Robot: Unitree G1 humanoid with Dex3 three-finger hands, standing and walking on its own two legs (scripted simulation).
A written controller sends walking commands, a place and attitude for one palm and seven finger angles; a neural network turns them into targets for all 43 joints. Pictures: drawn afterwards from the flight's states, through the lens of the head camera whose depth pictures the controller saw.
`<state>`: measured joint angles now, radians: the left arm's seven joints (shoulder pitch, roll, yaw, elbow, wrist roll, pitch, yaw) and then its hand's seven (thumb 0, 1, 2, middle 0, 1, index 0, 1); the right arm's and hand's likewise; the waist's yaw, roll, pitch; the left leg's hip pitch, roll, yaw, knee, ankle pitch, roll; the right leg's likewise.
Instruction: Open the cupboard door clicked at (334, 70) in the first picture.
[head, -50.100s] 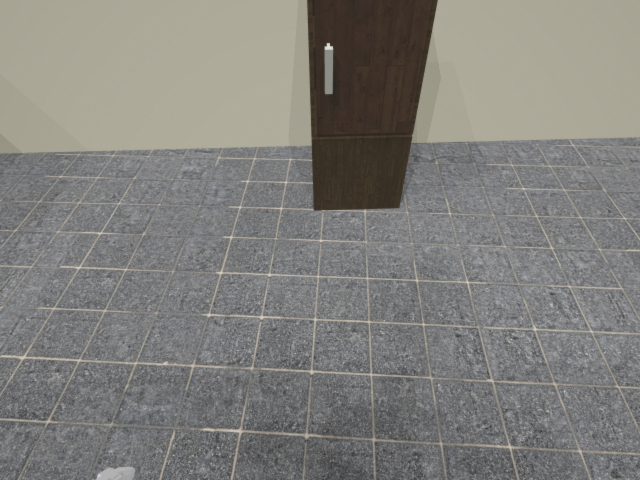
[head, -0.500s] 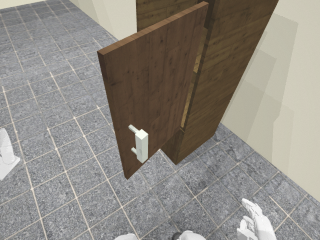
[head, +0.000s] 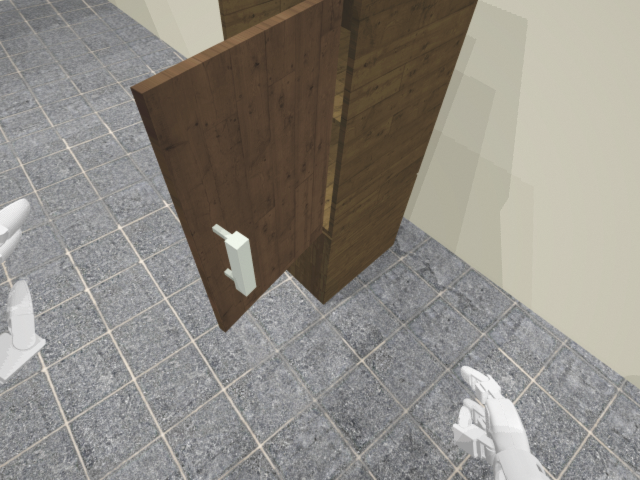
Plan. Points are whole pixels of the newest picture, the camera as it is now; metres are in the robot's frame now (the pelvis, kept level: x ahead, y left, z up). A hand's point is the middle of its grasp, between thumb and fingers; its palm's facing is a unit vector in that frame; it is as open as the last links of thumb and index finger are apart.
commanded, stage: step back with the hand held close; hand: left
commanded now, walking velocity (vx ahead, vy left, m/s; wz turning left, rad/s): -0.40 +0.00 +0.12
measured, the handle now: (232, 259) +0.46 +0.18 -0.09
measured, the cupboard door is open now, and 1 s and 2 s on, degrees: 99 99 99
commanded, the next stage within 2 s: stop stepping back and stand still in 0.08 s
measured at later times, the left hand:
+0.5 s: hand out of the picture +0.05 +0.21 +0.16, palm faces +0.52 -0.74 -0.43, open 7.4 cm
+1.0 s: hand out of the picture +0.01 +0.23 +0.15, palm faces +0.54 -0.73 -0.43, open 7.4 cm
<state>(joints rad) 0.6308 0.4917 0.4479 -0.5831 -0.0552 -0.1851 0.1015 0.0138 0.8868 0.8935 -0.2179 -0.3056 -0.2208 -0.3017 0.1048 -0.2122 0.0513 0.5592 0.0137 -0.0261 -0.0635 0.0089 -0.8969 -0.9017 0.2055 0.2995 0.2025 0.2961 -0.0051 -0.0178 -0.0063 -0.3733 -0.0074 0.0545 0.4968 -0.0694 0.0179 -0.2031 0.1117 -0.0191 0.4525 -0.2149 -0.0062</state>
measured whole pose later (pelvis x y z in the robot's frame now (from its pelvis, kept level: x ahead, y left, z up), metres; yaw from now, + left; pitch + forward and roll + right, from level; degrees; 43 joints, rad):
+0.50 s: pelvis -0.12 -0.06 -0.01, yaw +5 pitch +0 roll +2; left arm 0.54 0.38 0.39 -0.45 -0.02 -0.19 0.16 0.01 0.89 0.89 -0.22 -0.31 -0.22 -0.30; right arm 0.30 -0.22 0.00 0.67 -0.01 -0.10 -0.09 0.01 -0.90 -0.90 0.20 0.30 0.20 0.30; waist -0.01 -0.04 -0.06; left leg -0.33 0.01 0.04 0.67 -0.37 0.02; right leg -0.26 -0.02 -0.04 0.50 -0.24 -0.03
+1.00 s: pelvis -0.15 -0.05 -0.02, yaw +7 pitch -3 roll +1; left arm 0.51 0.37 0.40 -0.43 0.00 -0.21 0.15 0.02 0.89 0.89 -0.21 -0.31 -0.22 -0.30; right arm 0.26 -0.18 0.02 0.65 -0.01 -0.13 -0.08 0.01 -0.90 -0.90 0.20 0.30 0.20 0.30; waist -0.01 -0.03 -0.01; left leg -0.24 0.01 0.05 0.55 -0.27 0.01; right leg -0.29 0.00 -0.03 0.64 -0.32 0.00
